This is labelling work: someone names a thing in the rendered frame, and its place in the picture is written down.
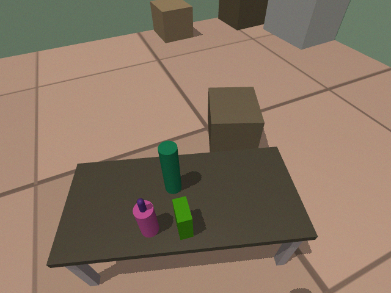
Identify coffee table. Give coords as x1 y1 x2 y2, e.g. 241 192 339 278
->
46 146 318 286

